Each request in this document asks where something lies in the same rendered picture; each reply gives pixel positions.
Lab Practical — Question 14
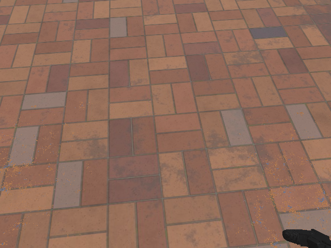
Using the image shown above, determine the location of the robot right hand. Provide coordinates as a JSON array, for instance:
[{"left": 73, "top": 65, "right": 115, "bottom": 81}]
[{"left": 282, "top": 229, "right": 331, "bottom": 248}]

